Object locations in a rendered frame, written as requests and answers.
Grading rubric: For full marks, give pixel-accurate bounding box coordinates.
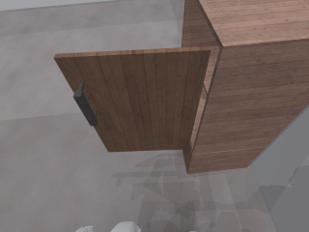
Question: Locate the handle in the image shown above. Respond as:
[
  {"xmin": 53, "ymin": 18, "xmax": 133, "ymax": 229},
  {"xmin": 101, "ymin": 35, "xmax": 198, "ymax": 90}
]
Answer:
[{"xmin": 73, "ymin": 82, "xmax": 98, "ymax": 127}]

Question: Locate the left robot thigh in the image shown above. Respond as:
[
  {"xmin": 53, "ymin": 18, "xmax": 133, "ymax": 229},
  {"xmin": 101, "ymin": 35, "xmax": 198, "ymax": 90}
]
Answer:
[{"xmin": 110, "ymin": 221, "xmax": 142, "ymax": 232}]

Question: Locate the cupboard door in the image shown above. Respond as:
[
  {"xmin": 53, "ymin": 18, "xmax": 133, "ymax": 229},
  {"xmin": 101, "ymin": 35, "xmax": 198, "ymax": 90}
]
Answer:
[{"xmin": 54, "ymin": 46, "xmax": 211, "ymax": 153}]

